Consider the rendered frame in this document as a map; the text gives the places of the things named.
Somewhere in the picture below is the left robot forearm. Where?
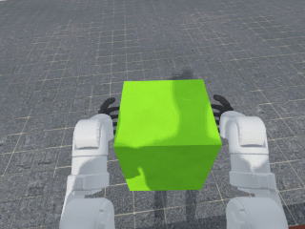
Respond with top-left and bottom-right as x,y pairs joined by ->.
59,114 -> 114,229

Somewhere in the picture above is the robot left hand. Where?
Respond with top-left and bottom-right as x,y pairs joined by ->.
98,97 -> 120,135

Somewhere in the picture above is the right robot forearm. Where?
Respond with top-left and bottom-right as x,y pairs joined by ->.
219,111 -> 289,229

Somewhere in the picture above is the robot left upper arm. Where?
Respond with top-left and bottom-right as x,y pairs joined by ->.
60,198 -> 115,229

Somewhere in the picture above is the carton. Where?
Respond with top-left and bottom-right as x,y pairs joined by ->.
113,79 -> 222,191

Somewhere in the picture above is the robot right upper arm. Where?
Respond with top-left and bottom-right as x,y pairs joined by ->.
226,197 -> 288,229

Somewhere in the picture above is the robot right hand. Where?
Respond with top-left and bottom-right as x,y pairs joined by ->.
211,94 -> 234,133

